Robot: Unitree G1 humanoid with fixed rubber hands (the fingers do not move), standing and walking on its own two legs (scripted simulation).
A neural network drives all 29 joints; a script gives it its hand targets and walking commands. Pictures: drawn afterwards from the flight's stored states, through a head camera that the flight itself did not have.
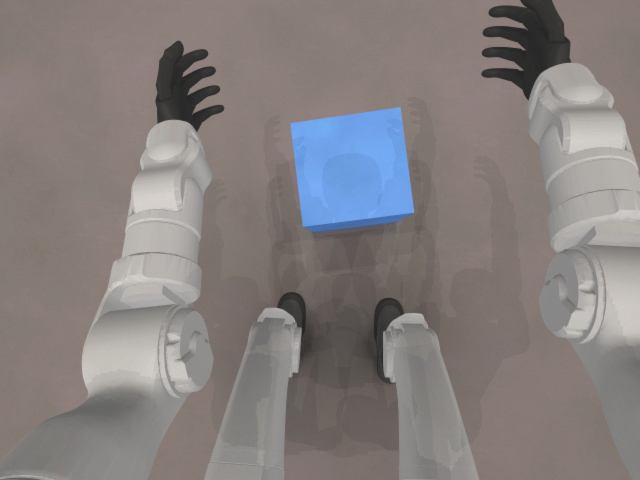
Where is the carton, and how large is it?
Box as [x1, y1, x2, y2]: [290, 107, 413, 232]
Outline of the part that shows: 400,107 290,123 302,223 304,227 314,232 393,222 413,212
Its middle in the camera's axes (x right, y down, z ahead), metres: +0.07 -0.14 +0.85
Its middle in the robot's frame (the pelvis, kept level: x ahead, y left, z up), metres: +0.50 +0.00 -0.52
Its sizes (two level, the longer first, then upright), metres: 0.210 0.200 0.250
